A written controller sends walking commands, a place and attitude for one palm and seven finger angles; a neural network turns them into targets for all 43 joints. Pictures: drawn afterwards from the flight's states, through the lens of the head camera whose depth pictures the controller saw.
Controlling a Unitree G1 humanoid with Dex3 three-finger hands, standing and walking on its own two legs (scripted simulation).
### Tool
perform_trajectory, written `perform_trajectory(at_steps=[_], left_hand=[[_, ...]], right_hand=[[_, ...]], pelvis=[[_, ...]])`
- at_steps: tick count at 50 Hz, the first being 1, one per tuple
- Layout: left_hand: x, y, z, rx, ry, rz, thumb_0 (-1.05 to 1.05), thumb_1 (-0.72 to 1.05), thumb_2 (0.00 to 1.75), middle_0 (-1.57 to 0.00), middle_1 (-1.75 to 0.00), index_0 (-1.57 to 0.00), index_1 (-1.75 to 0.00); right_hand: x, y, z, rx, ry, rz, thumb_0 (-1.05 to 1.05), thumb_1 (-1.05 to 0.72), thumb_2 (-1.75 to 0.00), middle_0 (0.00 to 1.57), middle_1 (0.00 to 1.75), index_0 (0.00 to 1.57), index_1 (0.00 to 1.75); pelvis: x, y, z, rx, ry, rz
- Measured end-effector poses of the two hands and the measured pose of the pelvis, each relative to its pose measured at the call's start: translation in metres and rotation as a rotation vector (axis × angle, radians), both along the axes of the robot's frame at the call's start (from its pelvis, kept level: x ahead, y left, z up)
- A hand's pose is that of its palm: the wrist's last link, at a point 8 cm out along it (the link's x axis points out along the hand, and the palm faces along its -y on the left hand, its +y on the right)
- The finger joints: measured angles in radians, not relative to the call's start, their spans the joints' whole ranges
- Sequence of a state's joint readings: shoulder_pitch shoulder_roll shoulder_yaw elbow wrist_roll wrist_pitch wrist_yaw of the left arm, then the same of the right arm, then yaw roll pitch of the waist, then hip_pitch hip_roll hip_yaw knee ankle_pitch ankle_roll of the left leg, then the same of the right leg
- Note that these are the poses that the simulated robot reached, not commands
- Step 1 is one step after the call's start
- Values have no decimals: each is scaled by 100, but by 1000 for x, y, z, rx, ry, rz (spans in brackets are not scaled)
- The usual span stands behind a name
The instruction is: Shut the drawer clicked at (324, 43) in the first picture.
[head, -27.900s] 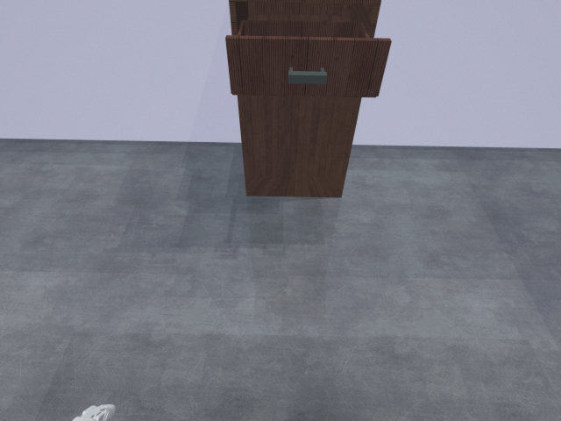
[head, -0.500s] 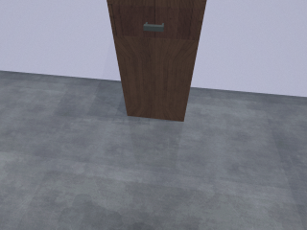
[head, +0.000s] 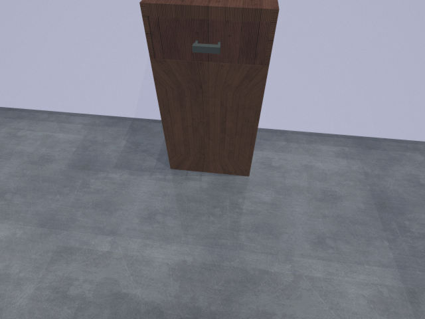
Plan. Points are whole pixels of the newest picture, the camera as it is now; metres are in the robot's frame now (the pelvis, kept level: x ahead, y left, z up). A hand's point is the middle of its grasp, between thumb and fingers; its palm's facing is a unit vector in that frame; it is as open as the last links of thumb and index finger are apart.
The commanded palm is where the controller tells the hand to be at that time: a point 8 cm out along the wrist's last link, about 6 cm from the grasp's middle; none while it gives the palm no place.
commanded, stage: look to check the result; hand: left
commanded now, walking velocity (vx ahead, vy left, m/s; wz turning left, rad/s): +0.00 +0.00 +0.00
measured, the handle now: (207, 45) +1.02 +0.08 +0.03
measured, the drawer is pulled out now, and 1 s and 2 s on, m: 0.00 0.00 0.00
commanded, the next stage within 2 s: stand and wait in 0.62 s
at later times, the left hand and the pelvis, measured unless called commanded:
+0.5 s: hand out of the picture +0.03 +0.18 -0.17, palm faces +0.03 -0.97 -0.23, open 7.4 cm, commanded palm none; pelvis +0.01 -0.01 +0.00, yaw +0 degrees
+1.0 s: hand out of the picture +0.07 +0.20 -0.16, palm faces +0.02 -0.96 -0.28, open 7.4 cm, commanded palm none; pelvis +0.02 -0.02 +0.00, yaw +0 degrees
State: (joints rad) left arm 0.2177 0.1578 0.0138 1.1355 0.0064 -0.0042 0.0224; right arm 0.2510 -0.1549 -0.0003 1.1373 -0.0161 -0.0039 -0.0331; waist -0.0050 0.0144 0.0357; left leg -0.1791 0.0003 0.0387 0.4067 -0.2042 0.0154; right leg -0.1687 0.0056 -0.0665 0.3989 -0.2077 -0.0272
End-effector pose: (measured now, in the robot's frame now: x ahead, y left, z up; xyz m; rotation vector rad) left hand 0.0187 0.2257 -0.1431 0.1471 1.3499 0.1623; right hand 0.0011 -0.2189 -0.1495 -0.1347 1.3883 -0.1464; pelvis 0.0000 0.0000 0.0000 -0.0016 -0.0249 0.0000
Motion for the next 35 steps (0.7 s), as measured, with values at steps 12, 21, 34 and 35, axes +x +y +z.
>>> perform_trajectory(at_steps=[12, 21, 34, 35], left_hand=[[-12, -2, 2, 10, 55, 14, 0, 91, 90, -20, -30, -20, -30], [-6, -1, 4, 21, 49, 10, 0, 91, 90, -20, -30, -20, -30], [23, 6, 8, 47, -11, -10, 0, 90, 90, -20, -30, -20, -30], [26, 6, 9, 50, -16, -11, 0, 90, 90, -20, -30, -20, -30]], right_hand=[[7, -9, 0, -5, 12, -2, 0, -91, -90, 20, 29, 20, 30], [14, -22, 2, -24, 11, 2, 0, -91, -90, 20, 29, 20, 30], [29, -43, 6, -58, -16, 12, 0, -91, -90, 20, 29, 20, 30], [31, -44, 6, -61, -20, 13, 0, -91, -90, 20, 29, 20, 30]], pelvis=[[9, -5, 1, 1, -2, -3], [12, -10, 1, 1, -2, -3], [17, -16, 2, 1, -1, -2], [17, -16, 2, 1, -1, -2]])
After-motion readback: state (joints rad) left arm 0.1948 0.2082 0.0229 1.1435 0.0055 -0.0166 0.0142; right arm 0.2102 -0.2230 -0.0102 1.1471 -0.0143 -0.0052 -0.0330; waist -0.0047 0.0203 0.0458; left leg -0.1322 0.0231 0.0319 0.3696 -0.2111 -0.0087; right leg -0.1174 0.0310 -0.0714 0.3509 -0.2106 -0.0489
